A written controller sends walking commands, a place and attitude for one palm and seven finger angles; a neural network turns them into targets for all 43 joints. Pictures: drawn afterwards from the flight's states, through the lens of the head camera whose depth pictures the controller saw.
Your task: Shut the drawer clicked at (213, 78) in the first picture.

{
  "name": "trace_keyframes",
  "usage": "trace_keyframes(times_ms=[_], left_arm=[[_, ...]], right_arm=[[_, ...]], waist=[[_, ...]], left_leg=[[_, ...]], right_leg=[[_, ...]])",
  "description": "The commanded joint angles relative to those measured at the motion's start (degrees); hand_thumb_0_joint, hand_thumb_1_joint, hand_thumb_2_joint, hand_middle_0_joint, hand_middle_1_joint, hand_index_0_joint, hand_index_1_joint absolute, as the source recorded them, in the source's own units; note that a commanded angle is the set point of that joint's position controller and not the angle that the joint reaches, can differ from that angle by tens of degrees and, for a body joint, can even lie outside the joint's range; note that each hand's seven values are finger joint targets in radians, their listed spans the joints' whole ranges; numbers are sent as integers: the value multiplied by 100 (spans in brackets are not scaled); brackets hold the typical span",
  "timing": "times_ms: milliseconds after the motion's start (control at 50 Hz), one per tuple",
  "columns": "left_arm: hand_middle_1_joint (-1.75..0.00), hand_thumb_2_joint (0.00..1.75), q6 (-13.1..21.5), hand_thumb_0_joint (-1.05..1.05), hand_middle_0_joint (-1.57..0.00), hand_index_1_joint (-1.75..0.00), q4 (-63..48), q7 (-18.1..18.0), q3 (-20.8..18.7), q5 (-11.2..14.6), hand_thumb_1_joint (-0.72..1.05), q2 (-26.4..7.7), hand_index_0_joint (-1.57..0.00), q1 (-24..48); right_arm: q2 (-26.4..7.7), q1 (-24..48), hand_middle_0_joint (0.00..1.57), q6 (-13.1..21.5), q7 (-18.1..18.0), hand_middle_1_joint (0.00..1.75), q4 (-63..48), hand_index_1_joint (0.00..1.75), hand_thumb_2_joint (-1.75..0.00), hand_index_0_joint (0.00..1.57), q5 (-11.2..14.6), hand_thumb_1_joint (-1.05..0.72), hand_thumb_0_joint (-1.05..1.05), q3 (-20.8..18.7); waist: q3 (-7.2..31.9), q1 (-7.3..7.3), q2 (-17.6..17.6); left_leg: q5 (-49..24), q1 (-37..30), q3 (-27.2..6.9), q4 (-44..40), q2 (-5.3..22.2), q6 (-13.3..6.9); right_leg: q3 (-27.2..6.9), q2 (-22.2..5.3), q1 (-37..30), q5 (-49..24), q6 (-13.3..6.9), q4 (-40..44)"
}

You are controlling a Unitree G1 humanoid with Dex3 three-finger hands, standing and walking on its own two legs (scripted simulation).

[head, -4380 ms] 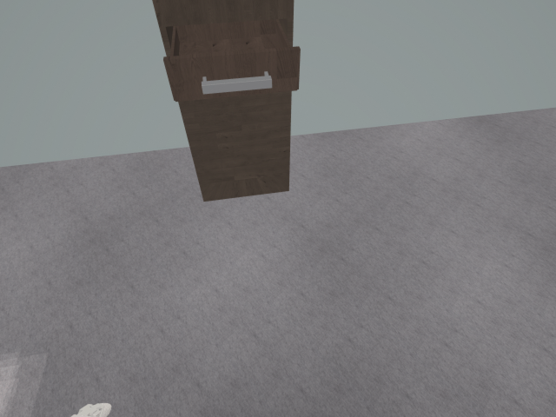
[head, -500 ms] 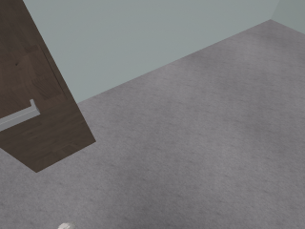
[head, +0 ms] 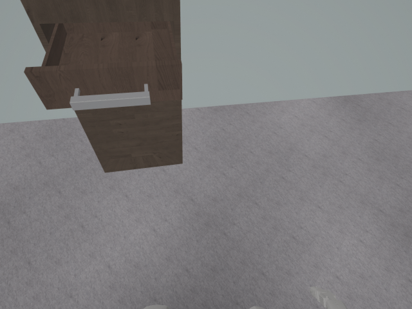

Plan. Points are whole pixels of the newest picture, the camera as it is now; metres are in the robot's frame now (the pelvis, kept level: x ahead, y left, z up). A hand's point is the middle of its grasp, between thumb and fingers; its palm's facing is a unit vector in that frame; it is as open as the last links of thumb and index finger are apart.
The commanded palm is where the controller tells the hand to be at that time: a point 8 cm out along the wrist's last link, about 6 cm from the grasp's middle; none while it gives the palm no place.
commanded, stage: turn to face it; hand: left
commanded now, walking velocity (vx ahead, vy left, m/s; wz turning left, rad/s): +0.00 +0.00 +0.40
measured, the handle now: (112, 95) +0.60 +0.32 +0.00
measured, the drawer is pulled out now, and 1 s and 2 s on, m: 0.23 0.23 0.23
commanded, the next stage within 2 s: take the last steps up to it in 0.36 s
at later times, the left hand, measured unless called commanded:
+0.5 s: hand out of the picture +0.04 +0.16 -0.13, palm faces +0.20 -0.94 -0.27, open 7.4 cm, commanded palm none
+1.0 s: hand out of the picture -0.05 +0.19 -0.16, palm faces +0.28 -0.95 -0.15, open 7.4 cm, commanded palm none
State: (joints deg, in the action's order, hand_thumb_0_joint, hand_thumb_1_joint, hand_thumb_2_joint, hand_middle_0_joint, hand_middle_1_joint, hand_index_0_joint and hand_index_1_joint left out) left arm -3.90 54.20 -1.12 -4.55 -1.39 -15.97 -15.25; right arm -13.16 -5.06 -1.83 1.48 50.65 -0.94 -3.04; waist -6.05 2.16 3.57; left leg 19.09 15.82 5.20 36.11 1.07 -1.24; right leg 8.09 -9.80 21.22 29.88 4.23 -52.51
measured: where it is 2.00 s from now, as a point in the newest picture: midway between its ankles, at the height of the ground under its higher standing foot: (198, 287)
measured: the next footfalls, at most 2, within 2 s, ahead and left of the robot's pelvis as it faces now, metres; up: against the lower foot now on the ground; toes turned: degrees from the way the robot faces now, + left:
right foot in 0.36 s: +0.06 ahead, -0.12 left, +0.00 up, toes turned +4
left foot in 0.80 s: +0.00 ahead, +0.12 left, +0.00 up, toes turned +20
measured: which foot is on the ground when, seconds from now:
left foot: down 0.00-0.36, up 0.38-0.78, down 0.80-1.00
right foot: up 0.00-0.34, down 0.36-0.80, up 0.82-1.00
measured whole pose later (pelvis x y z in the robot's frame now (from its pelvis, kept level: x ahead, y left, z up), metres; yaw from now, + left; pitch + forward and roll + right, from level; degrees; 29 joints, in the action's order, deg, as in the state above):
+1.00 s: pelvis +0.03 +0.02 +0.02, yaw +13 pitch -2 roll +0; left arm -1.0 64.8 1.3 -3.4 -1.8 -11.4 -20.1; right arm -7.1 -20.6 2.9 -1.4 62.3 -1.2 -1.2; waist -2.0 0.8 2.6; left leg 15.3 1.7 7.1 19.0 1.6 -1.0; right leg 3.7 -5.5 28.1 15.2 0.7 -57.6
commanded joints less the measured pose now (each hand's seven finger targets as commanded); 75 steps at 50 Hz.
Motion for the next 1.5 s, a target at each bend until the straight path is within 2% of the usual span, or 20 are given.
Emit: trace_keyframes(times_ms=[0, 180, 300, 340, 360, 460, 660, 740, 780, 800, 920, 1140, 1200, 1220, 1240, 1260, 1280, 1320, 1360, 1480], left_arm=[[-30, 90, 200, 0, -20, -30, -538, 53, -97, 46, 90, -394, -20, 411], [-30, 90, 202, 0, -20, -30, -468, 2, -5, 83, 90, -186, -20, 480], [-30, 90, 362, 0, -20, -30, -291, -49, 1, 94, 90, -210, -20, -147], [-30, 90, 492, 0, -20, -30, -250, -109, -118, -24, 90, -965, -20, -346], [-30, 90, 492, 0, -20, -30, -313, -100, -123, 28, 90, -961, -20, -390], [-30, 90, 502, 0, -20, -30, -432, -97, -5, 20, 90, -380, -20, 345], [-30, 90, 618, 0, -20, -30, 371, 20, -10, -50, 90, -444, -20, -690], [-30, 90, 552, 0, -20, -30, 570, 64, 28, 41, 90, -299, -20, -454], [-30, 90, 534, 0, -20, -30, 387, 146, 159, 68, 90, 286, -20, -248], [-30, 90, 550, 0, -20, -30, 140, 165, 156, 7, 90, 231, -20, 127], [-30, 90, 500, 0, -20, -30, 633, 276, 98, -7, 90, 296, -20, -205], [-30, 90, 504, 0, -20, -30, 272, 288, 82, 42, 90, 422, -20, 994], [-30, 90, 601, 0, -20, -30, 500, 268, 0, 26, 90, 198, -20, 151], [-30, 90, 672, 0, -20, -30, 779, 238, -75, -2, 90, -63, -20, -751], [-30, 90, 749, 0, -20, -30, 971, 160, -239, -39, 90, -661, -20, -1554], [-30, 90, 738, 0, -20, -30, 1030, 127, -230, 84, 90, -1013, -20, -1899], [-30, 90, 727, 0, -20, -30, 907, 103, -215, 100, 90, -925, -20, -1377], [-30, 90, 704, 0, -20, -30, 558, 37, -41, 89, 90, -287, -20, -186], [-30, 90, 765, 0, -20, -30, 459, 12, 83, 40, 90, 87, -20, 174], [-30, 90, 832, 0, -20, -30, 609, 24, 121, 26, 90, 107, -20, -153]], right_arm=[[-1148, -342, 20, 103, -203, 30, -247, 30, -90, 20, -17, -90, 0, -284], [-1021, -683, 20, 88, -221, 30, -63, 30, -90, 20, -34, -90, 0, -265], [-857, -455, 20, 57, -194, 30, -29, 30, -90, 20, 1, -90, 0, -239], [-216, -664, 20, 87, -137, 30, -145, 30, -90, 20, 75, -90, 0, -134], [-475, -595, 20, -19, -175, 30, -119, 30, -90, 20, 26, -90, 0, -218], [-328, -837, 20, -116, -83, 30, 324, 30, -90, 20, -19, -90, 0, -212], [-31, -469, 20, 158, -6, 30, 409, 30, -90, 20, -53, -90, 0, -67], [-24, -1435, 20, 288, -103, 30, 823, 30, -90, 20, -48, -90, 0, -12], [-777, -2292, 20, 357, -211, 30, 1067, 30, -90, 20, -102, -90, 0, -162], [-1048, -2511, 20, 336, -242, 30, 1049, 30, -90, 20, -92, -90, 0, -225], [-270, -1810, 20, 576, -341, 30, 994, 30, -90, 20, -17, -90, 0, 12], [-267, -2340, 20, 567, -345, 30, 1370, 30, -90, 20, -108, -90, 0, -83], [-330, -2199, 20, 531, -336, 30, 1397, 30, -90, 20, -92, -90, 0, -100], [-281, -2148, 20, 546, -306, 30, 1386, 30, -90, 20, -49, -90, 0, -87], [71, -2384, 20, 559, -242, 30, 1275, 30, -90, 20, 33, -90, 0, -37], [114, -2102, 20, 527, -244, 30, 1049, 30, -90, 20, 77, -90, 0, 30], [78, -1886, 20, 485, -231, 30, 1052, 30, -90, 20, 98, -90, 0, -33], [128, -1600, 20, 406, -191, 30, 1048, 30, -90, 20, -10, -90, 0, -75], [266, -1884, 20, 274, -175, 30, 1155, 30, -90, 20, -65, -90, 0, -46], [331, -1474, 20, 215, -114, 30, 999, 30, -90, 20, -67, -90, 0, -16]], waist=[[693, -298, -1394], [792, -378, -1133], [846, -27, -1005], [930, -15, 1239], [1000, 74, 1079], [395, -258, 434], [196, 140, 494], [278, -355, 167], [148, -735, -1912], [-72, -814, -1839], [-217, -239, -1085], [-458, -451, -1255], [75, -2, -869], [592, 405, -490], [1447, 623, 934], [1650, 589, 1110], [1494, 464, 798], [462, 10, -21], [222, -340, 100], [224, -333, 111]], left_leg=[[-3035, -802, -1588, -1591, 1480, -809], [-3314, -1072, -1729, -1541, 1266, -913], [-2532, -86, -1825, -927, 888, -526], [876, 1378, -597, 857, -380, 248], [1581, 1086, -969, 1821, -209, 235], [336, 1132, -715, 3058, 56, 373], [641, 605, -48, 407, 206, 191], [-102, -1253, 286, -1241, 91, 131], [1561, -1995, -2106, -2516, 1793, -478], [1906, -1815, -3016, -2948, 2400, -866], [-1094, -1231, -945, -2836, 1488, -662], [-2060, -1196, -439, -2426, 1594, -703], [-2903, -920, -253, -1170, 1420, -512], [-2704, -439, -2, -1, 1103, -319], [-644, 815, 391, 1883, 431, -69], [1520, 1562, -91, 3398, -1, -35], [1228, 1615, -579, 4030, 269, -100], [180, 1552, -637, 3918, 695, -73], [-175, 1110, -514, 3419, 764, 72], [-405, 1020, -197, 1756, 667, 301]], right_leg=[[-689, 156, 1151, -449, 76, -1358], [-612, 560, 510, -464, 91, 122], [-533, 735, -1303, -1811, -70, 2678], [-2476, -1334, -2296, -3631, -844, 3495], [-2557, -1707, -1529, -3677, -1296, 3604], [-1215, -740, -910, -2631, -1139, 3704], [-1498, -787, -1236, -211, -1307, 4348], [-871, -248, -171, 329, -919, 3695], [80, 606, 1323, -59, -449, 1427], [-112, 649, 1845, 132, -462, 510], [-543, 287, 1554, -1592, -328, -749], [-142, 443, 922, -1772, -441, 1263], [96, 814, -768, -1813, -611, 2056], [-146, 696, -2038, -1948, -704, 2298], [-1944, -734, -3377, -1807, -1132, 2786], [-3458, -1583, -3418, -2429, -1587, 3532], [-3464, -1579, -2695, -1375, -1657, 3827], [-2405, -1125, -1148, -641, -1410, 4148], [-1469, -818, -351, -1259, -1270, 4373], [-919, -540, -639, -2235, -1361, 4414]])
